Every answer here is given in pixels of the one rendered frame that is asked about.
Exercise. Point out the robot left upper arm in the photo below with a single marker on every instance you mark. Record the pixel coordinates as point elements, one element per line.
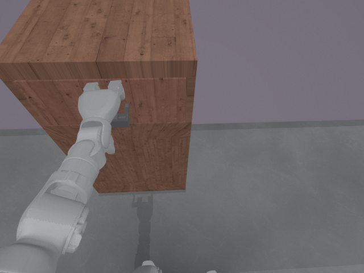
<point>54,226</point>

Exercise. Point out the cabinet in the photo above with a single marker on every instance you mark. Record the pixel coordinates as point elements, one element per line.
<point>96,39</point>

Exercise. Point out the drawer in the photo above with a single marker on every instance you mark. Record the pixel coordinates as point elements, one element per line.
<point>151,99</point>

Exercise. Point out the left robot forearm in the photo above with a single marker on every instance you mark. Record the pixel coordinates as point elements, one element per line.
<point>77,173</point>

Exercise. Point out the left robot hand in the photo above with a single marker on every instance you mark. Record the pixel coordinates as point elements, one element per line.
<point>101,103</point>

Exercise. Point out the handle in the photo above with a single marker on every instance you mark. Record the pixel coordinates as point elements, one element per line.
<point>122,120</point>

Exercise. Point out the robot left shin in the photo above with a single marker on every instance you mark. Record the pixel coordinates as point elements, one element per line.
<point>148,262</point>

